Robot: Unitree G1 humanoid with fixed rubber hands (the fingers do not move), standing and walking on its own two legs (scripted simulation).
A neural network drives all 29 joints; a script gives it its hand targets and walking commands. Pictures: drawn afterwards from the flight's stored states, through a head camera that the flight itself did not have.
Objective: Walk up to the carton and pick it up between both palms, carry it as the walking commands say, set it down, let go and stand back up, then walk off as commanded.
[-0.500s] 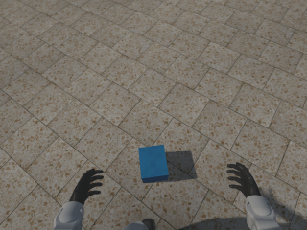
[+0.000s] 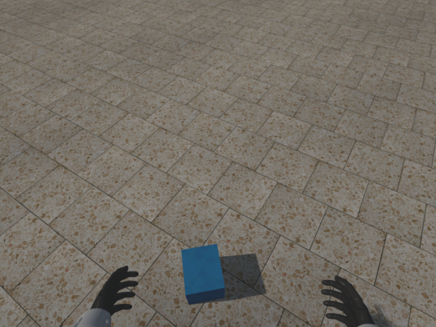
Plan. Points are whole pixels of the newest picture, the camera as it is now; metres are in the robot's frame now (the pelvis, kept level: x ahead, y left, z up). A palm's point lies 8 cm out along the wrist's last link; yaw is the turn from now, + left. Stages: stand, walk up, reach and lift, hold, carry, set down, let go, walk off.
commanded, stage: let go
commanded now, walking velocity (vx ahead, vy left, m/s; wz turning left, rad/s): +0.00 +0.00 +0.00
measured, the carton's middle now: (202, 274) +0.43 +0.10 -0.70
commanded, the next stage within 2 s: stand in 0.12 s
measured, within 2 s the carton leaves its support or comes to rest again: neither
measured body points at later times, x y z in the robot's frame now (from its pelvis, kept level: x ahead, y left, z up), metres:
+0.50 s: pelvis +0.01 +0.02 +0.00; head +0.02 +0.04 +0.45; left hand +0.16 +0.30 -0.11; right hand +0.14 -0.28 -0.09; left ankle -0.01 +0.12 -0.74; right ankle -0.04 -0.10 -0.74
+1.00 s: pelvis +0.01 +0.03 +0.00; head +0.01 +0.04 +0.45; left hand +0.13 +0.32 -0.11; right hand +0.11 -0.28 -0.10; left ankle -0.01 +0.12 -0.74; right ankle -0.04 -0.10 -0.74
